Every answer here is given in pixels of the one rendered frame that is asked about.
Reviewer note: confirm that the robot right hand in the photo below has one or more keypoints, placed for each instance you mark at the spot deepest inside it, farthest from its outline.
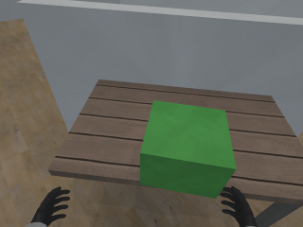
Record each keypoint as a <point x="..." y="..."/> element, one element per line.
<point x="243" y="215"/>

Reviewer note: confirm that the table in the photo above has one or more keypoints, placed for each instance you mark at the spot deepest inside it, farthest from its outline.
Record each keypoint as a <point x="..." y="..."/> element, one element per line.
<point x="105" y="142"/>

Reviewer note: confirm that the robot left hand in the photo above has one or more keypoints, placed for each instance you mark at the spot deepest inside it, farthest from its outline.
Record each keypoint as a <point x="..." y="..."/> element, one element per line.
<point x="47" y="209"/>

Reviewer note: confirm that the carton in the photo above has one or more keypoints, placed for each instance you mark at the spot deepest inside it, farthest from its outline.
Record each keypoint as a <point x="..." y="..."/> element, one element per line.
<point x="187" y="149"/>

